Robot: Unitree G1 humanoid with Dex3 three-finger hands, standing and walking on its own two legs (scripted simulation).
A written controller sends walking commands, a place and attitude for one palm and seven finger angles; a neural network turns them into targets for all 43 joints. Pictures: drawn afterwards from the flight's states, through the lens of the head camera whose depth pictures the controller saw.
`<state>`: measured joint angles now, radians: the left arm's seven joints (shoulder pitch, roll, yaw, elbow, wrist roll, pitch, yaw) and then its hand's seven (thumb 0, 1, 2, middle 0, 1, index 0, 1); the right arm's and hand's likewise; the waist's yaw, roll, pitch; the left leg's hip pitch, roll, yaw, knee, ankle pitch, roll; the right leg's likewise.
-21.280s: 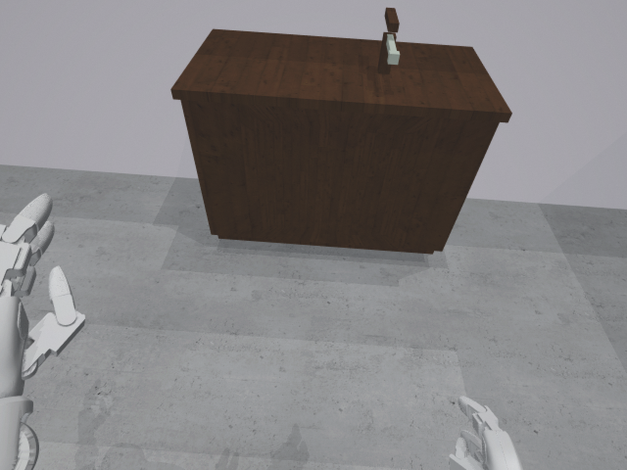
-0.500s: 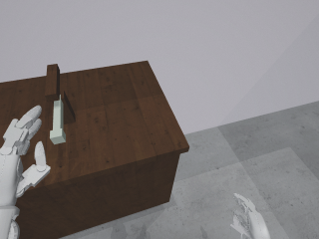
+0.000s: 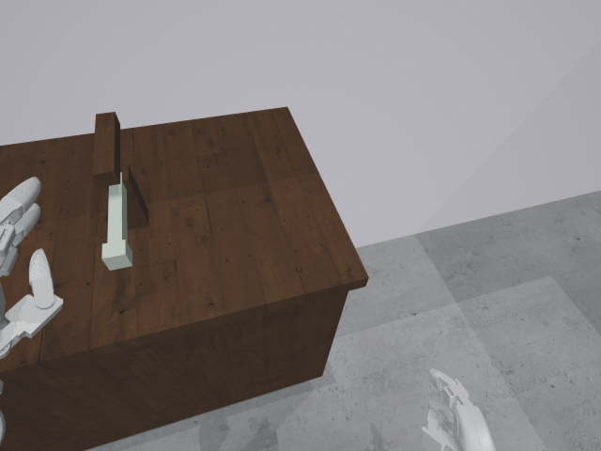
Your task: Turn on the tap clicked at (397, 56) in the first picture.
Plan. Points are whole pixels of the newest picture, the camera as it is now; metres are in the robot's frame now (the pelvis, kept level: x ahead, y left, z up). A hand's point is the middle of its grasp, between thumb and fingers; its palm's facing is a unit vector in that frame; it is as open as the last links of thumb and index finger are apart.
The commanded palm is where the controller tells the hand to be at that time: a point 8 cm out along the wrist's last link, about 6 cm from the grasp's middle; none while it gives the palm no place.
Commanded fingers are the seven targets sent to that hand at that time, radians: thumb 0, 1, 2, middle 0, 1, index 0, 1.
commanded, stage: come to a stop and stand still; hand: left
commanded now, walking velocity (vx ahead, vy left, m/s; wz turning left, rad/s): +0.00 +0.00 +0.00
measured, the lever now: (117, 255) +0.33 +0.27 +0.06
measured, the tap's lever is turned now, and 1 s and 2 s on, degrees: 0 0 0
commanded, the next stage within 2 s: look again from close up in 0.42 s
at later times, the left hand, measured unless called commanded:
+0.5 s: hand (50, 294) +0.22 +0.25 +0.17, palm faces +0.39 -0.84 -0.38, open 7.4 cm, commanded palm +0.16 +0.28 +0.18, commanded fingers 0.00 0.90 0.90 -0.20 -0.30 -0.20 -0.30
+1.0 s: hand (49, 296) +0.22 +0.26 +0.16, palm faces +0.38 -0.84 -0.38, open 7.4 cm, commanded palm +0.16 +0.29 +0.18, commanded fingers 0.00 0.90 0.90 -0.20 -0.30 -0.20 -0.30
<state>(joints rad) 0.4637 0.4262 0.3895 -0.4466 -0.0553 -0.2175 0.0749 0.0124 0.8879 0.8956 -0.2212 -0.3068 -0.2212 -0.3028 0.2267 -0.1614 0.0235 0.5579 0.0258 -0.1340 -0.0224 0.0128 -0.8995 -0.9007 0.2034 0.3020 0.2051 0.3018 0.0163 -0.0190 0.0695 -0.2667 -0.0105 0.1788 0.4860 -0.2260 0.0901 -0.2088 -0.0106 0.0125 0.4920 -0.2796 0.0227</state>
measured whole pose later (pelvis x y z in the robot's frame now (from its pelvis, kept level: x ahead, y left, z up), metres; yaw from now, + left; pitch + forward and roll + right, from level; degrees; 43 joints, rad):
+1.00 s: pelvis +0.00 +0.01 +0.00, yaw +0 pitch -1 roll -1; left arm 0.42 0.37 0.37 -0.47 -0.04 -0.19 0.11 0.01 0.89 0.90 -0.21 -0.31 -0.21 -0.30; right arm 0.20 -0.19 0.01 0.56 0.02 -0.11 -0.04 0.01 -0.90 -0.90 0.20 0.30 0.21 0.30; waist 0.02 -0.02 0.07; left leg -0.23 -0.01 0.18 0.45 -0.21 0.09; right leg -0.16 0.00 0.01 0.41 -0.24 0.03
